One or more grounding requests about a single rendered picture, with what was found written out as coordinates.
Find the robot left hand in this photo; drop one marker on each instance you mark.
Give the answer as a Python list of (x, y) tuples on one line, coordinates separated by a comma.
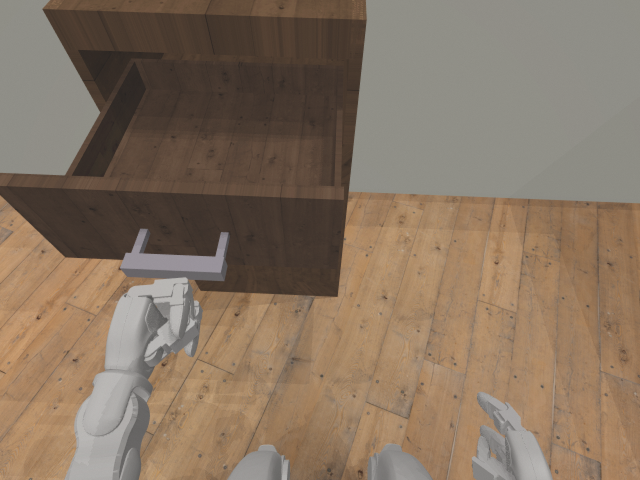
[(137, 320)]

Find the drawer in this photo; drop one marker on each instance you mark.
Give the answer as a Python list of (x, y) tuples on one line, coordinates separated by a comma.
[(189, 149)]

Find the robot right hand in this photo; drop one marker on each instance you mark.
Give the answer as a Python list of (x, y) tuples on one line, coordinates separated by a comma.
[(518, 455)]

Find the robot left forearm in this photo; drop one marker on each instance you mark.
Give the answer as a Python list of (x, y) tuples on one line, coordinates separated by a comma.
[(109, 428)]

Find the handle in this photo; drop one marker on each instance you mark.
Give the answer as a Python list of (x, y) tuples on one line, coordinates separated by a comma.
[(138, 264)]

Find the cabinet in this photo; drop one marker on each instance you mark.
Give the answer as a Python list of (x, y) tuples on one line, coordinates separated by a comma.
[(101, 36)]

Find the robot right shin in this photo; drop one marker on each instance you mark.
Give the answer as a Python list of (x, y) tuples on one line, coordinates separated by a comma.
[(392, 447)]

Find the left robot thigh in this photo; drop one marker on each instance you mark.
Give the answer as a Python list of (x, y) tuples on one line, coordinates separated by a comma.
[(262, 465)]

